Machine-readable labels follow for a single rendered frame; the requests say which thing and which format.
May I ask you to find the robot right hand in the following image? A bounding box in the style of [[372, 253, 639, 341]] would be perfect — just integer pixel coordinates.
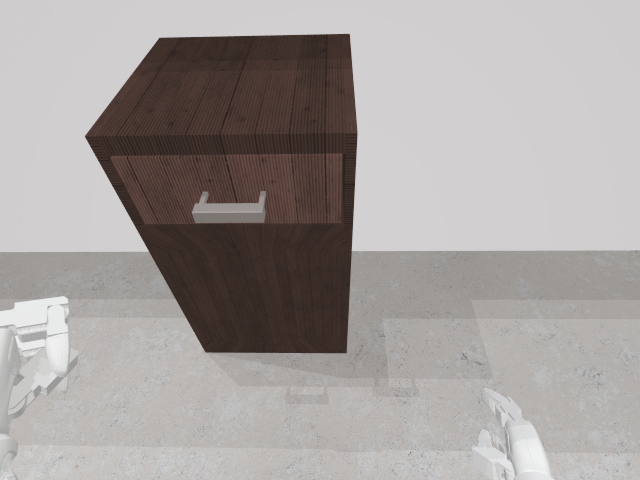
[[472, 388, 552, 480]]

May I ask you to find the drawer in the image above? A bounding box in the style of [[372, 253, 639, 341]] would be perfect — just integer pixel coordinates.
[[110, 153, 343, 224]]

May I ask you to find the robot left hand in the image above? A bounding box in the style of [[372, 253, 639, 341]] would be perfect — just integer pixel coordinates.
[[0, 296, 78, 434]]

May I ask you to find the handle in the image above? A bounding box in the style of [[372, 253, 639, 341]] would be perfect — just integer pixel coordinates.
[[192, 191, 266, 223]]

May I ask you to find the cabinet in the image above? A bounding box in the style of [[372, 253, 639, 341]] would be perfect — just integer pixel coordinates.
[[85, 34, 358, 353]]

